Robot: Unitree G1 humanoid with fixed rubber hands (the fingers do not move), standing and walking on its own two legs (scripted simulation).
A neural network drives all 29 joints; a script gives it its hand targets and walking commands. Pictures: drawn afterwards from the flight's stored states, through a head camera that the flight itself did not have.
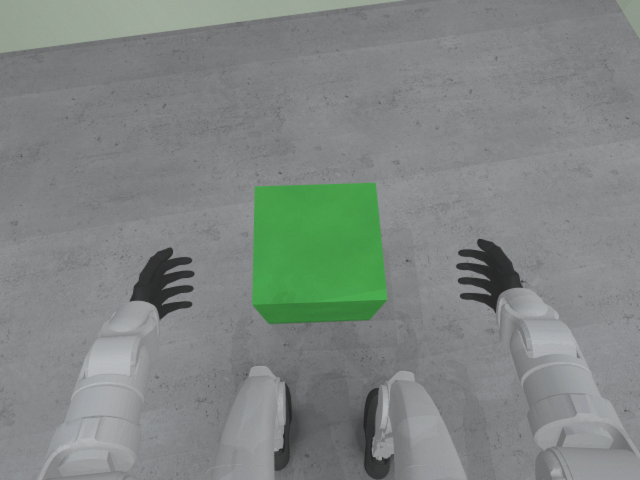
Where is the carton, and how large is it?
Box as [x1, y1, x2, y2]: [252, 183, 386, 323]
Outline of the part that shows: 375,183 255,186 252,304 268,323 369,319 386,300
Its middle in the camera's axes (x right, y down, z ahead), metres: +0.00 +0.06 +0.99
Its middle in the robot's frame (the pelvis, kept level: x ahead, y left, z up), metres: +0.52 +0.02 -0.54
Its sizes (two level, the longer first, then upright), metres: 0.282 0.275 0.295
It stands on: the floor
